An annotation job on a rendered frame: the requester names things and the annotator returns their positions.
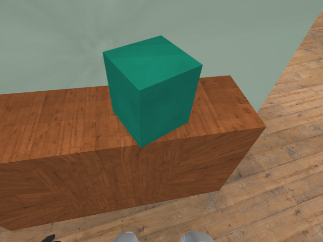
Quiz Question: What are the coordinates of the pedestal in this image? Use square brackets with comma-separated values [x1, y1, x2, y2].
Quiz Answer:
[0, 75, 266, 231]

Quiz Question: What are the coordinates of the right robot thigh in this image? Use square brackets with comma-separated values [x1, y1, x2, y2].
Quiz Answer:
[179, 231, 215, 242]

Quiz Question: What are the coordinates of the carton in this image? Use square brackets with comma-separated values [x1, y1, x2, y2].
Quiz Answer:
[102, 36, 203, 148]

